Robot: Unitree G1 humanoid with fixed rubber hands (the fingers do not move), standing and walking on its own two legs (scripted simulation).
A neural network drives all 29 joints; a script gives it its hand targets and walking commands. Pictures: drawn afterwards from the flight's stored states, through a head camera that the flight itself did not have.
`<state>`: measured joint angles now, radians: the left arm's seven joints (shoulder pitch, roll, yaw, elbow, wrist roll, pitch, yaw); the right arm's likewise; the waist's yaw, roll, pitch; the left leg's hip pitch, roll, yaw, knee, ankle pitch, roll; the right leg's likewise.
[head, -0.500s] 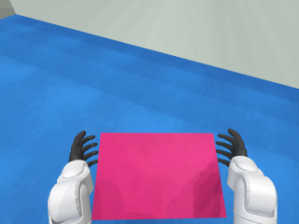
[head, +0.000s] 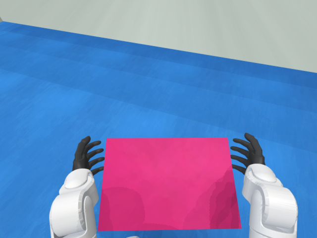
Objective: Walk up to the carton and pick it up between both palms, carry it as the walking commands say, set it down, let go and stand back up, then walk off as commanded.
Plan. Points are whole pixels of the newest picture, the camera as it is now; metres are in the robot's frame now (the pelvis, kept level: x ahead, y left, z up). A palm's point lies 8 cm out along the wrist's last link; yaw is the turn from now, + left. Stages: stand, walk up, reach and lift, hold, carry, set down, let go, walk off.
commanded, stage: carry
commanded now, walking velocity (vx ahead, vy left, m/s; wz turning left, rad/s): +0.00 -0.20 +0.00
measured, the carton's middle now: (166, 182) +0.26 +0.00 -0.01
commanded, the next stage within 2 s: none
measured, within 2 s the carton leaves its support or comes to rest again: neither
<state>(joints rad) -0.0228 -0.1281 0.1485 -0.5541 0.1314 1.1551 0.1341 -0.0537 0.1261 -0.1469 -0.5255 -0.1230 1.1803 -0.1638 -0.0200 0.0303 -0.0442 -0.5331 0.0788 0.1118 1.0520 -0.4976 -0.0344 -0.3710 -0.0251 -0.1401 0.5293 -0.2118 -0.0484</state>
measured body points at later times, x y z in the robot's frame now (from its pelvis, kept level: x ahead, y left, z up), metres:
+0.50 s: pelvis -0.07 -0.14 -0.01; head -0.05 -0.15 +0.44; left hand +0.22 +0.01 +0.08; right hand +0.17 -0.36 +0.07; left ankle -0.03 +0.03 -0.70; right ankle -0.03 -0.27 -0.73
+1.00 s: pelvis -0.20 -0.15 +0.02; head -0.19 -0.12 +0.46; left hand +0.10 -0.05 +0.10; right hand -0.02 -0.40 +0.11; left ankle -0.15 -0.06 -0.73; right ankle -0.25 -0.27 -0.64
